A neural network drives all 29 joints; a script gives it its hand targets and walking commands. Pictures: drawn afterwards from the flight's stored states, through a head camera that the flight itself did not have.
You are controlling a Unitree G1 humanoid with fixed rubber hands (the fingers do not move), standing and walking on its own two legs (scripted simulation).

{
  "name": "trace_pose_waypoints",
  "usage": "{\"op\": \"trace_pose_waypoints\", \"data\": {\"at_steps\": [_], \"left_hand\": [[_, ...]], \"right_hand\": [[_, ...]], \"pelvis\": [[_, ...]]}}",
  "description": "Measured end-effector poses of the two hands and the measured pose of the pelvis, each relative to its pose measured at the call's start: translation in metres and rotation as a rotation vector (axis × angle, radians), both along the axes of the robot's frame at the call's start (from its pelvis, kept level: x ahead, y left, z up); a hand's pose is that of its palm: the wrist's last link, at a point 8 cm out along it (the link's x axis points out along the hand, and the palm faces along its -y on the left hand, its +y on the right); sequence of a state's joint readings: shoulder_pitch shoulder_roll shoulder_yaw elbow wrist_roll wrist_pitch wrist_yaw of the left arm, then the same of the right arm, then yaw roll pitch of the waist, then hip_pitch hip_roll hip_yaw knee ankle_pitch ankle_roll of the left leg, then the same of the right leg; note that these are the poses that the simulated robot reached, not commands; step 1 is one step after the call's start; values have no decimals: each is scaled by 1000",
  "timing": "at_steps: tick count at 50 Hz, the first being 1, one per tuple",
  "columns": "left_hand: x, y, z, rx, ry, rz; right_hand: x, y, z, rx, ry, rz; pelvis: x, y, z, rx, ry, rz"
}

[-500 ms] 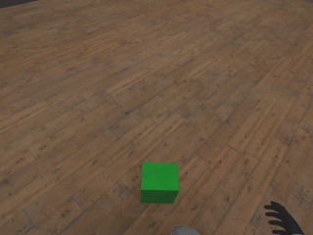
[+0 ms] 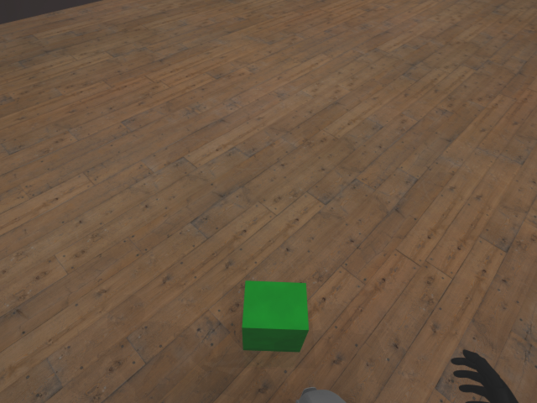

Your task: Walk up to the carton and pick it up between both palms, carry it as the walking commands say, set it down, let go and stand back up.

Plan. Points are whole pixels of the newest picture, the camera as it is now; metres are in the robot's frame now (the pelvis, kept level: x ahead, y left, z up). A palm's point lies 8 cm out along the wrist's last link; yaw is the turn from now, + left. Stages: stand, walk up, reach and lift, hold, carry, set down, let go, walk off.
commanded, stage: walk up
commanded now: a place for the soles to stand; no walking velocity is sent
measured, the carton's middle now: (273, 317) +0.48 -0.03 -0.62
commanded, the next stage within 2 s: none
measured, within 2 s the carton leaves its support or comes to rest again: neither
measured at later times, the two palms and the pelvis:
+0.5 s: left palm out of the picture +0.09 +0.32 -0.10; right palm out of the picture +0.13 -0.34 -0.06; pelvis +0.01 -0.01 +0.00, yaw -2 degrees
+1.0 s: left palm out of the picture +0.09 +0.33 -0.09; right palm out of the picture +0.12 -0.33 -0.08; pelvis +0.01 -0.01 +0.00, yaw -3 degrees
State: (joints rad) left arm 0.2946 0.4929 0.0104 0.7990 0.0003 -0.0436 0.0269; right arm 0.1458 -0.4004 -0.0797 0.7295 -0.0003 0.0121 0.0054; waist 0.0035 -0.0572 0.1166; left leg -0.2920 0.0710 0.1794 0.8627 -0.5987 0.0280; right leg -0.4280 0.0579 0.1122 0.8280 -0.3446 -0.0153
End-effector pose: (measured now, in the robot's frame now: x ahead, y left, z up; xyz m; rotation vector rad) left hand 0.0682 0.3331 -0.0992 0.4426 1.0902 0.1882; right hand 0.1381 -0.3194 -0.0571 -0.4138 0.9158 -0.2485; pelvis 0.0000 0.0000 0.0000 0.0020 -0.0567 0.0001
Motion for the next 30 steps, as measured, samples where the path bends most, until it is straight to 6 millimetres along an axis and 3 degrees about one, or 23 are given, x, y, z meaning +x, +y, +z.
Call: {"op": "trace_pose_waypoints", "data": {"at_steps": [6,17,25,30], "left_hand": [[5,2,-3,-3,11,-18],[7,-6,0,4,9,-18],[19,-15,2,8,6,-43],[12,-14,6,25,-4,-24]], "right_hand": [[-10,1,2,1,-17,-29],[-9,-7,-2,14,-10,-32],[-11,-17,-3,19,-17,-52],[-9,-16,-7,28,8,-41]], "pelvis": [[0,3,0,-8,-13,-6],[1,-6,0,0,-11,-18],[6,-13,0,1,-10,-29],[4,-15,0,2,-12,-31]]}}
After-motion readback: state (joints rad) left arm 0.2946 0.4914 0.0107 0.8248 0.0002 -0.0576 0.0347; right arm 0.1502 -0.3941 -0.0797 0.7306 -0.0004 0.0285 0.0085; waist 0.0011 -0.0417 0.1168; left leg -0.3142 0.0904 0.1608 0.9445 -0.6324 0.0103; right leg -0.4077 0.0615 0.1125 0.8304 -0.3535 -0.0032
